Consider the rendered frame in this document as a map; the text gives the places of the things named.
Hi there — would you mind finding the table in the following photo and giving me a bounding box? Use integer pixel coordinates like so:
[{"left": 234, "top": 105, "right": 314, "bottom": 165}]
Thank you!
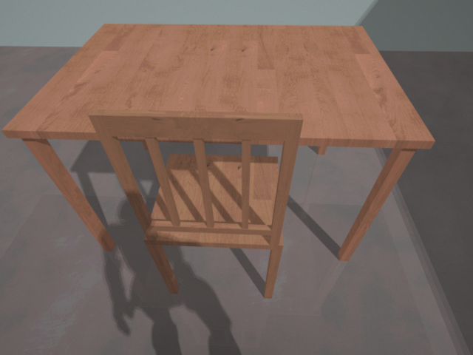
[{"left": 2, "top": 24, "right": 435, "bottom": 261}]

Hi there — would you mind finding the chair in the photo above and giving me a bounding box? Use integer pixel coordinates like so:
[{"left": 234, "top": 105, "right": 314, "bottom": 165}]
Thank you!
[{"left": 88, "top": 109, "right": 303, "bottom": 299}]

